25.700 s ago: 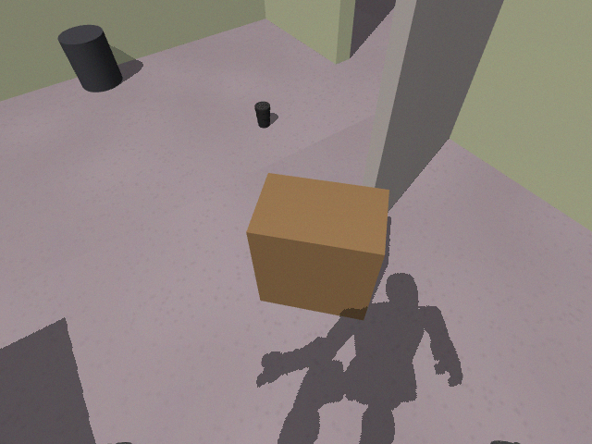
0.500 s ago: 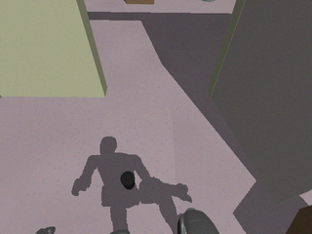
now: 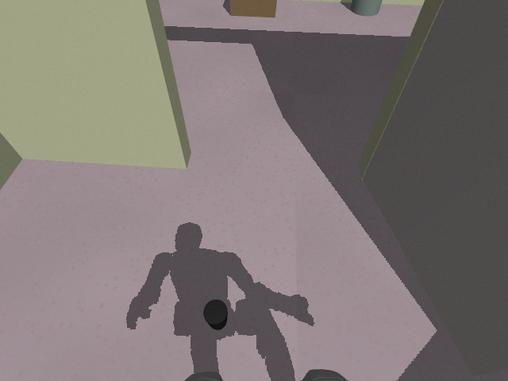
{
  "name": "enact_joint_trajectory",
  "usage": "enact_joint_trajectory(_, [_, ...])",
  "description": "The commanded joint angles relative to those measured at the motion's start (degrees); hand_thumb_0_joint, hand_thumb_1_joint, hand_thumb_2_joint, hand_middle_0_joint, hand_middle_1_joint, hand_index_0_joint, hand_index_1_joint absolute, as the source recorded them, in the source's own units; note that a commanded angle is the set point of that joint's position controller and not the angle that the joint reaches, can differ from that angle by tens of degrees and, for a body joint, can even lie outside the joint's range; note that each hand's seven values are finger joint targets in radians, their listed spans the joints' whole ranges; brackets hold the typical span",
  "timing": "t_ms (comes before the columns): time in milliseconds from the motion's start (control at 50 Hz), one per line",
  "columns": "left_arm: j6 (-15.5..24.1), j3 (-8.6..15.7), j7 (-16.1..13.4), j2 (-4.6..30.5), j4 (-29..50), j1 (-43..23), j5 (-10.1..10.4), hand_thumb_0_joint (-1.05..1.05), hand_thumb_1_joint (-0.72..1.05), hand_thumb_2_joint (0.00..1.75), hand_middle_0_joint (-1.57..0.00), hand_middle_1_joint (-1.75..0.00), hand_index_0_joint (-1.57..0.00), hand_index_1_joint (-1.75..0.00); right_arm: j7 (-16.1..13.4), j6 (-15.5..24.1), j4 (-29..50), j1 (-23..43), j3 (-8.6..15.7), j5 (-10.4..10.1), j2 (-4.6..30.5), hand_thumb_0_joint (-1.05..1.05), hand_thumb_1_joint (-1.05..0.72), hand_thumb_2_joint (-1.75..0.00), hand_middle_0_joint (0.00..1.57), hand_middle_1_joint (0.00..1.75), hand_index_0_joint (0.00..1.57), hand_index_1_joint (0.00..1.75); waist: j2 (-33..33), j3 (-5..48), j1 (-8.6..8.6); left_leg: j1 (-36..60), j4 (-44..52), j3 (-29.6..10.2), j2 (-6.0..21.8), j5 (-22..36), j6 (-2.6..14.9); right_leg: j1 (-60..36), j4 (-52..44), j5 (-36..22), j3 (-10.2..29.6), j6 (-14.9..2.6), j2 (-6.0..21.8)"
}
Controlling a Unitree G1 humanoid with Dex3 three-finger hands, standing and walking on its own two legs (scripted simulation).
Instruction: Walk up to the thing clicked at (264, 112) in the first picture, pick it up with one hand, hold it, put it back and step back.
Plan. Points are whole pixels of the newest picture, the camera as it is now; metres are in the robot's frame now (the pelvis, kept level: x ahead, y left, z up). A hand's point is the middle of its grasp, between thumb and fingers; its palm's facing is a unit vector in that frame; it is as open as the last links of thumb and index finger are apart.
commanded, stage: walk up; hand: left
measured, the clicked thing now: (216, 316) +0.38 +0.15 -0.70
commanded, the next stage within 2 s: stand in 1.18 s
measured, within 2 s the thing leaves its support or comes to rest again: neither
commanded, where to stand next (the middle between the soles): +0.05 -0.01 m, yaw +0 degrees
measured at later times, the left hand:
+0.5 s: hand out of the picture +0.12 +0.24 -0.13, palm faces -0.02 -0.94 -0.34, open 7.4 cm
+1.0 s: hand out of the picture +0.12 +0.24 -0.13, palm faces -0.03 -0.94 -0.34, open 7.4 cm
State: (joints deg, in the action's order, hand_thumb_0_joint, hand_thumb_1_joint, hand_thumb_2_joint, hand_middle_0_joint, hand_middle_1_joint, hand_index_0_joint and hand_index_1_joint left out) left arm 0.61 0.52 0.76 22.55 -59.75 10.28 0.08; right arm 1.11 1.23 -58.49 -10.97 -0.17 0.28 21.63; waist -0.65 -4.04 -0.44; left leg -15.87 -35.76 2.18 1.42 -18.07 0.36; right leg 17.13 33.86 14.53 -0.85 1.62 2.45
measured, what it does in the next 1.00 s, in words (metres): stands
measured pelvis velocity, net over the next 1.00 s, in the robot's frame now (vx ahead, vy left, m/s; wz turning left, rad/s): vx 0.03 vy -0.01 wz -0.01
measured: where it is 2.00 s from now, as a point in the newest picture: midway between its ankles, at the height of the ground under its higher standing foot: outside the picture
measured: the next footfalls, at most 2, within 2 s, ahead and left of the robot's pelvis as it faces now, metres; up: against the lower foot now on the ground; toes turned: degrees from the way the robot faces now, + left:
none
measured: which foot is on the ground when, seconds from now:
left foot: down 0.00-1.00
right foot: down 0.00-1.00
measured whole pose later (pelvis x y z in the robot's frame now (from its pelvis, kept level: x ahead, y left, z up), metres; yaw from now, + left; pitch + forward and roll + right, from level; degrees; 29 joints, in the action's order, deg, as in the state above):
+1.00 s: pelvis +0.03 -0.01 +0.02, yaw +0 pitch -2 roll +0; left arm 0.3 0.3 0.5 19.2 -66.8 3.5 -0.6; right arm 0.8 0.4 -66.8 -5.8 0.2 0.3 20.5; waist 0.6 -2.8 0.7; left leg -4.7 -18.0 2.7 1.3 -11.2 -0.6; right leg 7.3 19.0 9.6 -1.0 1.4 2.2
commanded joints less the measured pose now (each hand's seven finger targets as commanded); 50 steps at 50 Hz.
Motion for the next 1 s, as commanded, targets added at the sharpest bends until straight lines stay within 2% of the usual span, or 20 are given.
enact_joint_trajectory(0, [1.97, 1.38, -0.86, 11.16, 2.04, -3.71, 0.72, 0.0, 0.9, 0.9, -0.2, -0.3, -0.2, -0.3, -1.33, 1.74, 2.11, 4.27, 3.17, -0.22, 13.41, 0.0, -0.9, -0.9, 0.2, 0.3, 0.2, 0.3, 4.49, 5.84, -0.3, 2.39, 12.26, -7.82, 6.6, 9.58, 2.59, -5.29, -5.77, -10.55, 3.78, -3.4, 3.45])
enact_joint_trajectory(60, [2.12, 1.22, -1.1, 11.7, 0.17, -3.8, 0.6, 0.0, 0.9, 0.9, -0.2, -0.3, -0.2, -0.3, -1.37, 1.51, 1.13, 5.57, 2.88, -0.72, 12.71, 0.0, -0.9, -0.9, 0.2, 0.3, 0.2, 0.3, 1.37, 7.37, -0.13, 6.05, 10.71, -6.1, 6.16, 16.4, 2.67, -6.62, -7.94, -15.92, 4.33, -3.4, 4.61])
enact_joint_trajectory(80, [2.16, 1.22, -1.14, 11.82, 0.06, -5.09, 0.51, 0.0, 0.9, 0.9, -0.2, -0.3, -0.2, -0.3, -1.37, 1.43, 0.61, 5.25, 2.91, -0.77, 12.46, 0.0, -0.9, -0.9, 0.2, 0.3, 0.2, 0.3, 0.52, 7.56, 0.45, 6.45, 11.35, -5.76, 5.93, 17.02, 2.4, -7.26, -8.43, -17.07, 4.52, -3.44, 4.96])
enact_joint_trajectory(120, [2.22, 1.11, -1.26, 11.42, -0.85, -5.08, 0.52, 0.0, 0.9, 0.9, -0.2, -0.3, -0.2, -0.3, -1.4, 1.29, -0.26, 6.22, 3.05, -0.92, 12.59, 0.0, -0.9, -0.9, 0.2, 0.3, 0.2, 0.3, 0.42, 9.4, 0.28, 9.33, 11.24, -5.26, 6.07, 20.12, 2.32, -8.29, -9.04, -19.86, 4.29, -3.44, 5.47])
enact_joint_trajectory(180, [2.09, 1.02, -1.36, 10.85, -1.77, -6.41, 0.46, 0.0, 0.9, 0.9, -0.2, -0.3, -0.2, -0.3, -1.42, 1.01, -1.35, 7.72, 2.95, -0.94, 12.2, 0.0, -0.9, -0.9, 0.2, 0.3, 0.2, 0.3, -0.01, 9.21, 0.23, 10.2, 12.81, -4.9, 6.24, 21.04, 2.13, -9.23, -10.7, -20.18, 4.15, -2.91, 5.65])
enact_joint_trajectory(380, [1.77, 1.05, -1.18, 9.78, -3.91, -9.8, -0.15, 0.0, 0.9, 0.9, -0.2, -0.3, -0.2, -0.3, -1.04, 0.52, -3.95, 11.3, 2.61, -0.28, 11.11, 0.0, -0.9, -0.9, 0.2, 0.3, 0.2, 0.3, -0.03, 5.68, 0.07, 9.71, 19.55, -4.86, 6.09, 13.5, 1.01, -10.18, -16.58, -12.75, 4.49, -1.89, 5.39])
enact_joint_trajectory(480, [1.91, 1.42, -1.13, 9.93, -3.88, -10.18, -0.48, 0.0, 0.9, 0.9, -0.2, -0.3, -0.2, -0.3, -0.96, 0.62, -4.27, 11.04, 2.53, -0.19, 11.09, 0.0, -0.9, -0.9, 0.2, 0.3, 0.2, 0.3, 0.11, 7.44, 0.25, 10.42, 20.01, -4.63, 6.09, 13.58, 0.78, -12.21, -17.56, -13.52, 4.44, -1.99, 5.58])
enact_joint_trajectory(600, [1.65, 1.62, -1.06, 9.66, -3.67, -10.38, -0.44, 0.0, 0.9, 0.9, -0.2, -0.3, -0.2, -0.3, -1.09, 0.74, -4.68, 10.16, 2.51, 0.02, 11.11, 0.0, -0.9, -0.9, 0.2, 0.3, 0.2, 0.3, 0.65, 6.7, 0.25, 9.6, 20.92, -4.6, 5.93, 12.74, 0.58, -12.4, -17.66, -13.18, 4.42, -1.96, 5.42])
enact_joint_trajectory(780, [1.36, 1.92, -1.15, 9.42, -3.66, -9.67, -0.56, 0.0, 0.9, 0.9, -0.2, -0.3, -0.2, -0.3, -1.3, 0.72, -4.9, 8.46, 2.69, 0.0, 11.11, 0.0, -0.9, -0.9, 0.2, 0.3, 0.2, 0.3, 0.17, 7.86, 0.47, 10.69, 20.32, -4.37, 6.17, 15.06, 0.92, -13.24, -16.85, -14.9, 4.07, -2.02, 5.21])
enact_joint_trajectory(980, [1.13, 1.84, -1.11, 9.13, -3.51, -9.82, -0.54, 0.0, 0.9, 0.9, -0.2, -0.3, -0.2, -0.3, -1.39, 0.63, -4.78, 7.71, 2.71, 0.11, 10.96, 0.0, -0.9, -0.9, 0.2, 0.3, 0.2, 0.3, 0.41, 5.74, 0.52, 9.71, 21.21, -4.49, 5.96, 13.51, 0.78, -12.13, -16.8, -13.85, 4.36, -1.93, 4.86])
